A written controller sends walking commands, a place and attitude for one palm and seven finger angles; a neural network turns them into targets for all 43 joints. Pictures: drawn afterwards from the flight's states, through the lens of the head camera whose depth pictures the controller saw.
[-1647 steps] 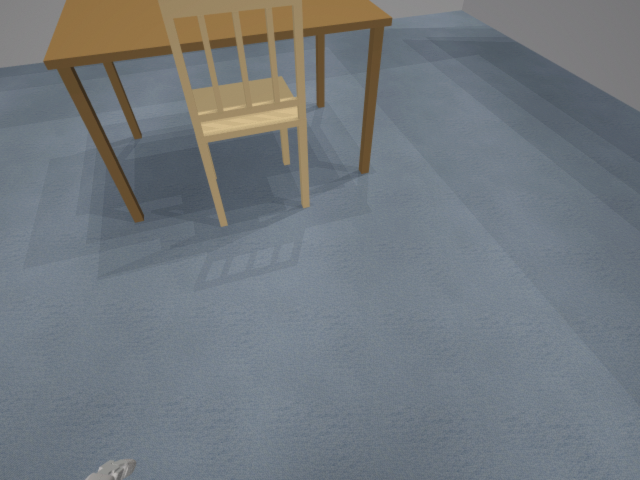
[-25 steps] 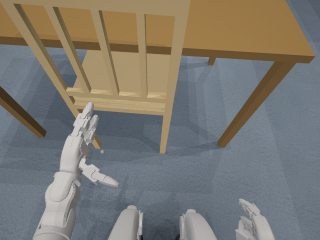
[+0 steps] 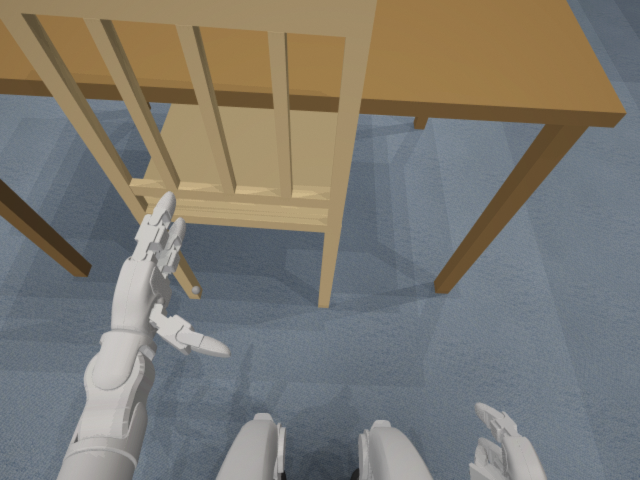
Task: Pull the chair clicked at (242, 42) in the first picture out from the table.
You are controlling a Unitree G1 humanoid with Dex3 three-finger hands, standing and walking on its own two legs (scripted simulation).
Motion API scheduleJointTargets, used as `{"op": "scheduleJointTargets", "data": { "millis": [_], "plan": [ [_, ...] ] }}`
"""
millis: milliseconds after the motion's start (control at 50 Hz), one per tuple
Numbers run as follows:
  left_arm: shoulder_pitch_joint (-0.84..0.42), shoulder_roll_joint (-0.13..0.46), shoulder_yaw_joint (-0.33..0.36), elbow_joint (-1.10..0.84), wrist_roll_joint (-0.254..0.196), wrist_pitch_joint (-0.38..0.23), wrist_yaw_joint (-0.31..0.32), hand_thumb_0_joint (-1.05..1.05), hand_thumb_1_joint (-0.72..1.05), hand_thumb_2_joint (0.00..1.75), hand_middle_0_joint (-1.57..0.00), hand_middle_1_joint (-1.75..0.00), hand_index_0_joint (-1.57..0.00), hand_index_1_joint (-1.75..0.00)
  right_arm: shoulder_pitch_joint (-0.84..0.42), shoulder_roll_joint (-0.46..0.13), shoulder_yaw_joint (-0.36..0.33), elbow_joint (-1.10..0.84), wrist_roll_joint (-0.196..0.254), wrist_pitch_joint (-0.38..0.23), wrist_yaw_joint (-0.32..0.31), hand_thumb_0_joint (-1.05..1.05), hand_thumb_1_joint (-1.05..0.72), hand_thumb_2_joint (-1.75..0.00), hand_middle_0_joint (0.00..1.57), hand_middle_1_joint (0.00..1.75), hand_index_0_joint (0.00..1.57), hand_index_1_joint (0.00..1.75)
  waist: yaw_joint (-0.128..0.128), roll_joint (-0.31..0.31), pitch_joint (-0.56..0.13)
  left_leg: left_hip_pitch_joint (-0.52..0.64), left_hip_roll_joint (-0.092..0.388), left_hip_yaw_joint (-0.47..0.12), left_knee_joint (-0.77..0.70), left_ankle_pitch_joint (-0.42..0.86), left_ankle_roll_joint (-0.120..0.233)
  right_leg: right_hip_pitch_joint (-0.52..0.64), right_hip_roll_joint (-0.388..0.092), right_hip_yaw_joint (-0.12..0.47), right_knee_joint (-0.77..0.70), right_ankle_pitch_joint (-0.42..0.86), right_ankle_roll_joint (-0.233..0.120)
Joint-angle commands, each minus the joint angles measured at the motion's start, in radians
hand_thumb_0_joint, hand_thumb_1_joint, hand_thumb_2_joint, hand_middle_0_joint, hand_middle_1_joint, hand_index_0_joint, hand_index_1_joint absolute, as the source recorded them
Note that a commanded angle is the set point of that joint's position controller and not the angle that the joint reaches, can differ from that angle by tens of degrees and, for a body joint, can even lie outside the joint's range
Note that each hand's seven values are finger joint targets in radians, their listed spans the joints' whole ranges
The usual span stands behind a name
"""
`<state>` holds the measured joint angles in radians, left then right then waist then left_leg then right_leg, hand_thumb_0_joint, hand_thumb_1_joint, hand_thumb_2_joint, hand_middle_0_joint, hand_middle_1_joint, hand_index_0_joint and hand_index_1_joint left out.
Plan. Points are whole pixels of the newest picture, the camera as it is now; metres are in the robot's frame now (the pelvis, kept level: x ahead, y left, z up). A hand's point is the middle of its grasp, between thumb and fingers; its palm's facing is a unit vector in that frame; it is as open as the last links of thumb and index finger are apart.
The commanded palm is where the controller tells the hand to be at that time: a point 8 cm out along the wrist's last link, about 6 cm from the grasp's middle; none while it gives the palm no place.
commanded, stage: aim the fingers beside a spindle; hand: left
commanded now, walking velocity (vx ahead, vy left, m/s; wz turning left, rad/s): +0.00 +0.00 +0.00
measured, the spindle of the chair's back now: (213, 124) +0.59 +0.18 +0.04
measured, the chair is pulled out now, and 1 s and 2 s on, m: -0.09 -0.09 -0.09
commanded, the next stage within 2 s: none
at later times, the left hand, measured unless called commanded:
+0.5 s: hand (195, 286) +0.34 +0.17 +0.02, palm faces -0.03 -1.00 -0.04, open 16.9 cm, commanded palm +0.32 +0.21 +0.02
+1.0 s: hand (198, 282) +0.34 +0.16 +0.03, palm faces -0.07 -1.00 -0.03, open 16.9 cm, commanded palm +0.32 +0.21 +0.02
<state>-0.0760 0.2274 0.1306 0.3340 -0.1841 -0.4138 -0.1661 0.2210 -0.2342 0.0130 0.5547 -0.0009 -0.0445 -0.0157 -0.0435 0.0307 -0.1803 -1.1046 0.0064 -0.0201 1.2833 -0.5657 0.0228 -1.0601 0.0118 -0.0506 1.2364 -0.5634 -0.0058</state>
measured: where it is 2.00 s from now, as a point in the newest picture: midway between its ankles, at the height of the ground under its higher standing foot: outside the picture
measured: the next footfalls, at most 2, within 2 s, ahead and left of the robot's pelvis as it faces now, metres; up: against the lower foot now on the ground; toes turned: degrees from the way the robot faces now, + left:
none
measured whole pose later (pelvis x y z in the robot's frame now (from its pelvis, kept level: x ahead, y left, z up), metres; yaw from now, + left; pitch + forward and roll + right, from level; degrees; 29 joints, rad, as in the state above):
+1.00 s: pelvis +0.00 +0.00 +0.00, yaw +0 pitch +22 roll -3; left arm -0.14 0.24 0.14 0.41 -0.19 -0.42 -0.20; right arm 0.23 -0.24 0.01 0.57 0.00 -0.05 -0.01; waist -0.05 0.04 -0.18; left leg -1.10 0.00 -0.02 1.27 -0.55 0.02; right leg -1.05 0.01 -0.05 1.22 -0.55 -0.01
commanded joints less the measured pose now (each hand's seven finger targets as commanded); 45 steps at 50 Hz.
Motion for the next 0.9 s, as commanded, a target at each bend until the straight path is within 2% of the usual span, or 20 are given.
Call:
{"op": "scheduleJointTargets", "data": {
  "millis": [0,40,100,140,220,260,280,340,440,460,520,560,600,640,700,720,760,800,840,880],
  "plan": [
    [-0.217,0.104,0.037,-0.158,-0.014,-0.065,-0.013,0.0,-0.5,0.3,-0.06,-0.08,-0.06,-0.08,0.015,-0.152,-0.06,-0.103,0.005,-0.039,-0.009,0.0,-0.9,-0.9,0.2,0.3,0.2,0.3,-0.031,0.001,-0.332,0.267,-0.004,-0.031,-0.157,0.318,-0.006,0.155,0.019,0.009,-0.164,0.274,-0.021],
    [-0.24,0.113,0.037,-0.14,-0.012,-0.061,-0.021,0.0,-0.5,0.3,-0.06,-0.08,-0.06,-0.08,0.02,-0.156,-0.059,-0.102,0.005,-0.04,-0.012,0.0,-0.9,-0.9,0.2,0.3,0.2,0.3,-0.034,0.016,-0.317,0.26,-0.007,-0.031,-0.157,0.302,-0.005,0.146,0.02,0.01,-0.167,0.256,-0.024],
    [-0.243,0.127,0.06,-0.157,-0.018,-0.066,-0.023,0.0,-0.5,0.3,-0.06,-0.08,-0.06,-0.08,0.017,-0.154,-0.06,-0.108,0.004,-0.04,-0.014,0.0,-0.9,-0.9,0.2,0.3,0.2,0.3,-0.014,0.025,-0.362,0.289,-0.007,-0.033,-0.165,0.333,-0.007,0.17,0.018,0.011,-0.164,0.277,-0.026],
    [-0.263,0.138,0.06,-0.203,-0.019,-0.076,-0.018,0.0,-0.5,0.3,-0.06,-0.08,-0.06,-0.08,0.018,-0.153,-0.061,-0.111,0.004,-0.045,-0.014,0.0,-0.9,-0.9,0.2,0.3,0.2,0.3,-0.011,0.067,-0.396,0.336,-0.006,-0.039,-0.169,0.372,-0.011,0.165,0.018,0.008,-0.158,0.291,-0.029],
    [-0.223,0.137,0.071,-0.208,-0.019,-0.081,-0.001,0.0,-0.5,0.3,-0.06,-0.08,-0.06,-0.08,0.017,-0.146,-0.06,-0.106,0.002,-0.046,-0.011,0.0,-0.9,-0.9,0.2,0.3,0.2,0.3,-0.005,0.045,-0.405,0.335,-0.006,-0.031,-0.174,0.394,-0.012,0.203,0.017,0.012,-0.164,0.324,-0.025],
    [-0.197,0.122,0.068,-0.134,-0.014,-0.068,0.0,0.0,-0.5,0.3,-0.06,-0.08,-0.06,-0.08,0.02,-0.147,-0.059,-0.103,0.004,-0.04,-0.006,0.0,-0.9,-0.9,0.2,0.3,0.2,0.3,-0.017,-0.009,-0.358,0.285,-0.007,-0.028,-0.17,0.352,-0.006,0.197,0.02,0.012,-0.171,0.305,-0.02],
    [-0.227,0.128,0.068,-0.102,-0.009,-0.064,0.0,0.0,-0.5,0.3,-0.06,-0.08,-0.06,-0.08,0.018,-0.151,-0.059,-0.096,0.005,-0.036,-0.006,0.0,-0.9,-0.9,0.2,0.3,0.2,0.3,-0.027,-0.001,-0.316,0.256,-0.006,-0.027,-0.169,0.311,-0.008,0.172,0.019,0.012,-0.174,0.275,-0.019],
    [-0.219,0.152,0.102,-0.039,-0.009,-0.058,-0.012,0.0,-0.5,0.3,-0.06,-0.08,-0.06,-0.08,0.024,-0.155,-0.058,-0.1,0.006,-0.031,-0.005,0.0,-0.9,-0.9,0.2,0.3,0.2,0.3,-0.02,-0.031,-0.291,0.19,-0.013,-0.018,-0.162,0.257,-0.002,0.191,0.021,0.023,-0.179,0.241,-0.021],
    [-0.272,0.142,0.069,-0.186,-0.029,-0.095,-0.038,0.0,-0.5,0.3,-0.06,-0.08,-0.06,-0.08,0.018,-0.15,-0.06,-0.122,0.007,-0.045,-0.007,0.0,-0.9,-0.9,0.2,0.3,0.2,0.3,-0.01,0.06,-0.416,0.302,-0.011,-0.02,-0.164,0.36,-0.004,0.223,0.018,0.025,-0.165,0.316,-0.026],
    [-0.233,0.158,0.089,-0.211,-0.033,-0.099,-0.038,0.0,-0.5,0.3,-0.06,-0.08,-0.06,-0.08,0.021,-0.149,-0.063,-0.12,0.006,-0.047,-0.008,0.0,-0.9,-0.9,0.2,0.3,0.2,0.3,0.005,0.063,-0.452,0.342,-0.008,-0.021,-0.168,0.399,-0.007,0.237,0.018,0.027,-0.167,0.344,-0.026],
    [-0.237,0.106,0.025,-0.229,-0.033,-0.097,-0.033,0.0,-0.5,0.3,-0.06,-0.08,-0.06,-0.08,0.02,-0.144,-0.062,-0.109,0.007,-0.053,-0.008,0.0,-0.9,-0.9,0.2,0.3,0.2,0.3,-0.022,0.056,-0.407,0.349,-0.006,-0.027,-0.173,0.397,-0.007,0.214,0.018,0.019,-0.177,0.338,-0.022],
    [-0.205,0.127,0.057,-0.17,-0.026,-0.085,-0.023,0.0,-0.5,0.3,-0.06,-0.08,-0.06,-0.08,0.025,-0.151,-0.062,-0.094,0.006,-0.052,-0.009,0.0,-0.9,-0.9,0.2,0.3,0.2,0.3,-0.026,0.01,-0.357,0.303,-0.004,-0.032,-0.172,0.364,-0.006,0.198,0.019,0.012,-0.176,0.312,-0.02],
    [-0.229,0.11,0.049,-0.094,-0.015,-0.07,-0.017,0.0,-0.5,0.3,-0.06,-0.08,-0.06,-0.08,0.022,-0.153,-0.06,-0.085,0.006,-0.046,-0.008,0.0,-0.9,-0.9,0.2,0.3,0.2,0.3,-0.04,-0.027,-0.285,0.238,-0.007,-0.029,-0.169,0.285,-0.003,0.162,0.019,0.011,-0.181,0.254,-0.017],
    [-0.253,0.139,0.082,-0.045,-0.006,-0.066,-0.011,0.0,-0.5,0.3,-0.06,-0.08,-0.06,-0.08,0.024,-0.159,-0.058,-0.085,0.005,-0.041,-0.008,0.0,-0.9,-0.9,0.2,0.3,0.2,0.3,-0.033,-0.021,-0.256,0.191,-0.012,-0.024,-0.159,0.239,-0.002,0.148,0.02,0.017,-0.178,0.213,-0.021],
    [-0.299,0.166,0.118,-0.057,-0.007,-0.079,-0.013,0.0,-0.5,0.3,-0.06,-0.08,-0.06,-0.08,0.016,-0.154,-0.058,-0.1,0.003,-0.039,-0.009,0.0,-0.9,-0.9,0.2,0.3,0.2,0.3,-0.015,-0.007,-0.319,0.195,-0.016,-0.015,-0.152,0.24,-0.002,0.176,0.016,0.032,-0.174,0.217,-0.022],
    [-0.297,0.175,0.121,-0.09,-0.009,-0.089,-0.015,0.0,-0.5,0.3,-0.06,-0.08,-0.06,-0.08,0.014,-0.152,-0.058,-0.108,0.003,-0.041,-0.009,0.0,-0.9,-0.9,0.2,0.3,0.2,0.3,-0.003,0.034,-0.348,0.223,-0.017,-0.015,-0.156,0.272,-0.004,0.19,0.016,0.032,-0.168,0.243,-0.026],
    [-0.323,0.182,0.111,-0.176,-0.017,-0.107,-0.022,0.0,-0.5,0.3,-0.06,-0.08,-0.06,-0.08,0.015,-0.15,-0.059,-0.115,0.002,-0.047,-0.01,0.0,-0.9,-0.9,0.2,0.3,0.2,0.3,0.0,0.073,-0.434,0.298,-0.012,-0.021,-0.161,0.333,-0.006,0.209,0.017,0.031,-0.16,0.285,-0.027],
    [-0.295,0.169,0.094,-0.222,-0.027,-0.114,-0.027,0.0,-0.5,0.3,-0.06,-0.08,-0.06,-0.08,0.018,-0.147,-0.061,-0.113,0.003,-0.054,-0.01,0.0,-0.9,-0.9,0.2,0.3,0.2,0.3,-0.002,0.082,-0.462,0.357,-0.007,-0.024,-0.166,0.392,-0.009,0.22,0.018,0.027,-0.167,0.328,-0.026],
    [-0.247,0.142,0.064,-0.21,-0.031,-0.1,-0.032,0.0,-0.5,0.3,-0.06,-0.08,-0.06,-0.08,0.026,-0.15,-0.06,-0.112,0.005,-0.058,-0.009,0.0,-0.9,-0.9,0.2,0.3,0.2,0.3,-0.012,0.061,-0.457,0.364,-0.005,-0.034,-0.168,0.426,-0.007,0.223,0.021,0.018,-0.165,0.35,-0.025],
    [-0.223,0.118,0.046,-0.162,-0.027,-0.076,-0.032,0.0,-0.5,0.3,-0.06,-0.08,-0.06,-0.08,0.027,-0.153,-0.063,-0.095,0.007,-0.052,-0.008,0.0,-0.9,-0.9,0.2,0.3,0.2,0.3,-0.025,0.034,-0.394,0.344,0.0,-0.04,-0.174,0.397,-0.011,0.185,0.021,0.008,-0.17,0.323,-0.022]
  ]
}}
